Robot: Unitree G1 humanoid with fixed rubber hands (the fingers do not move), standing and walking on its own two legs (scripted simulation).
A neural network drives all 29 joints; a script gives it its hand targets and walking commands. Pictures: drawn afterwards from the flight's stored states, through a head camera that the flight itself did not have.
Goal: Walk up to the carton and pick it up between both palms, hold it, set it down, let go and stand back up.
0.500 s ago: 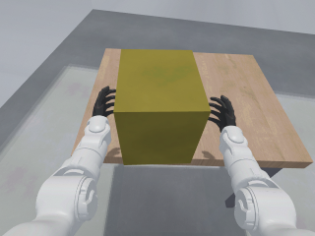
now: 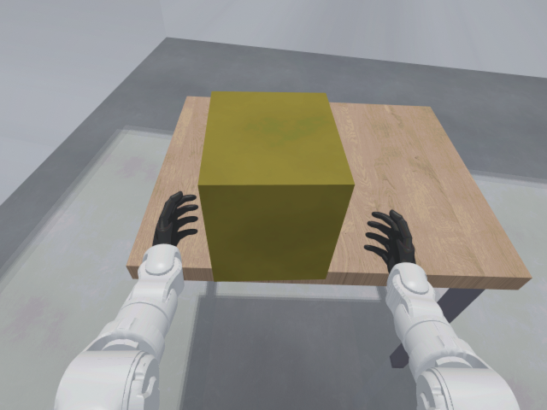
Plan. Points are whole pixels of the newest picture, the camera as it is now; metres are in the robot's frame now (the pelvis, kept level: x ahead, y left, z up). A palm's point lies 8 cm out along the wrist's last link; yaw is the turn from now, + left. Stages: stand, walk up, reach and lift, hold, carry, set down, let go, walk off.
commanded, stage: set down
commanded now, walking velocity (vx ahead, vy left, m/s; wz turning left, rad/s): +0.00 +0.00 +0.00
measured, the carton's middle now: (269, 187) +0.51 -0.01 +0.03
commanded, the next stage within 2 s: none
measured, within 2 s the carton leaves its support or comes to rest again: neither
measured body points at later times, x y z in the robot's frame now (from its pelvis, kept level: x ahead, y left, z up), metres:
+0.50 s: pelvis +0.00 -0.01 +0.00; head +0.01 +0.01 +0.45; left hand +0.34 +0.18 +0.02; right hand +0.32 -0.25 +0.02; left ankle +0.01 +0.10 -0.74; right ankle +0.07 -0.09 -0.74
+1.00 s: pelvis +0.02 -0.01 +0.00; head -0.01 -0.01 +0.45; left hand +0.27 +0.20 +0.02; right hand +0.22 -0.26 +0.01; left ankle +0.01 +0.10 -0.74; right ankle +0.07 -0.09 -0.74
